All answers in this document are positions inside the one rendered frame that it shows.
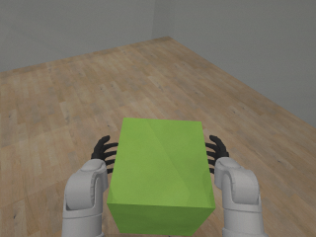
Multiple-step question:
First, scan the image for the robot right hand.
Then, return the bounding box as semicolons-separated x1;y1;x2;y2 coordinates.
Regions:
205;135;229;174

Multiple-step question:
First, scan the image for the robot left hand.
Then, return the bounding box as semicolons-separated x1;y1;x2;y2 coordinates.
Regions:
91;135;119;174

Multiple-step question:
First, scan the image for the carton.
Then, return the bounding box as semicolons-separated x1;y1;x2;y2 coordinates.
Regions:
107;118;216;236

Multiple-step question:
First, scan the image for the robot right forearm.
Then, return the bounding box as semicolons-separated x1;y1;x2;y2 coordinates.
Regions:
214;157;269;237

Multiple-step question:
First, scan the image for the robot left forearm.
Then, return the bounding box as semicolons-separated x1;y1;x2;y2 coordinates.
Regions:
61;158;109;237

